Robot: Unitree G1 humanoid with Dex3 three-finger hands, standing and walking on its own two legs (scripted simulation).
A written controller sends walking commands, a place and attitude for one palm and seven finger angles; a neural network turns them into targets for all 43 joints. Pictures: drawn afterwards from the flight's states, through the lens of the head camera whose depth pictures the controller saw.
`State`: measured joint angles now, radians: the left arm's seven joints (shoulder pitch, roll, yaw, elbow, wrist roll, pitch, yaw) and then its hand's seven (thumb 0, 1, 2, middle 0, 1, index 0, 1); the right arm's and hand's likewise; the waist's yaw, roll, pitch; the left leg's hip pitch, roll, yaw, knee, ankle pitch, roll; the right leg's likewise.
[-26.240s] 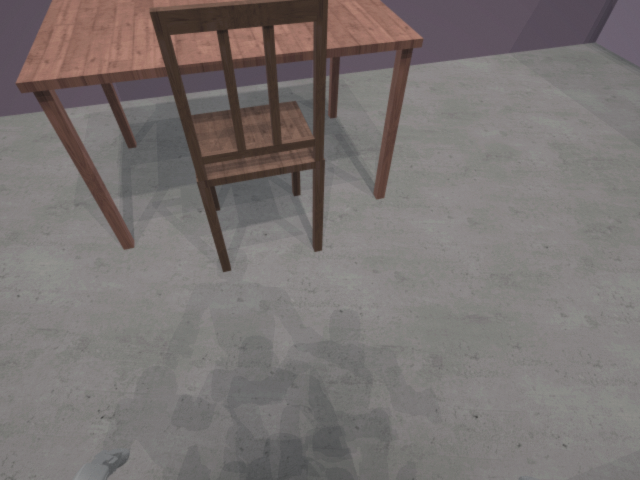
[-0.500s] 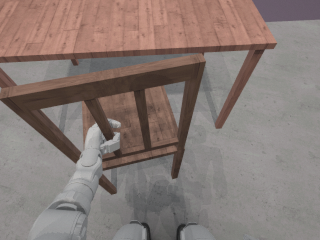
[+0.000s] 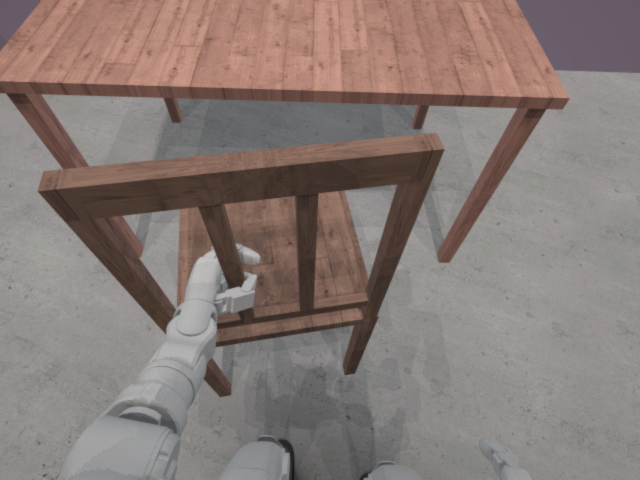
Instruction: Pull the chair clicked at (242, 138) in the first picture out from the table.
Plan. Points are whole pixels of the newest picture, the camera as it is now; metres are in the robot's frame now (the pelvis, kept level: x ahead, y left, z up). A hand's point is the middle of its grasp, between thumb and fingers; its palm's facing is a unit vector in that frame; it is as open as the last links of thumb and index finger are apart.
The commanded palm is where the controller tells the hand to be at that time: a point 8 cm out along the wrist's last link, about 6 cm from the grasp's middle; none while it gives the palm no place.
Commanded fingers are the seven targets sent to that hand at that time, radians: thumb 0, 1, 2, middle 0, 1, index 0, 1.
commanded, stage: step backward, pulling the chair out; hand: left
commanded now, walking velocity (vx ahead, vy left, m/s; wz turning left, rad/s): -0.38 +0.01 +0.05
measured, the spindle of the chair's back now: (233, 270) +0.39 +0.15 -0.04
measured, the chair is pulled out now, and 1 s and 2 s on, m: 0.21 0.36 0.69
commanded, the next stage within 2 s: stop walking, hand still on the chair in 1.58 s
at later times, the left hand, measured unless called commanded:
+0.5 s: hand (235, 320) +0.31 +0.14 -0.05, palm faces +0.01 -0.99 -0.16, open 5.6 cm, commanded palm +0.31 +0.18 -0.05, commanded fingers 0.00 0.90 0.90 -0.50 -1.45 -0.50 -1.45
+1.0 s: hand (220, 404) +0.21 +0.14 -0.05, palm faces +0.02 -0.99 -0.16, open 5.6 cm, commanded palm +0.21 +0.18 -0.05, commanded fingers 0.00 0.90 0.90 -0.50 -1.45 -0.50 -1.45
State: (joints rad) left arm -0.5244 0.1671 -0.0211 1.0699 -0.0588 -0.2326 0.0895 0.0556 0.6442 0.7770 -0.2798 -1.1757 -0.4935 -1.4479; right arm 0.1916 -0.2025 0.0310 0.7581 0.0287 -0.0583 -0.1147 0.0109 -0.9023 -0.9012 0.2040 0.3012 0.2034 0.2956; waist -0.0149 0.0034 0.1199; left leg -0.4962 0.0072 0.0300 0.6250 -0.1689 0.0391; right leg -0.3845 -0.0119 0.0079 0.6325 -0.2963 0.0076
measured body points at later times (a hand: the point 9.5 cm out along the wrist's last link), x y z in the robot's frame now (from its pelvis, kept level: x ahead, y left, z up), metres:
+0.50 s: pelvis -0.07 +0.00 +0.00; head +0.02 +0.02 +0.44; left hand +0.31 +0.19 -0.04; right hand +0.03 -0.27 -0.12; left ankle -0.03 +0.13 -0.72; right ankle -0.03 -0.14 -0.72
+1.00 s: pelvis -0.17 +0.00 +0.00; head -0.08 +0.01 +0.44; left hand +0.20 +0.19 -0.04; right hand -0.08 -0.25 -0.13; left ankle -0.11 +0.12 -0.72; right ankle -0.18 -0.14 -0.71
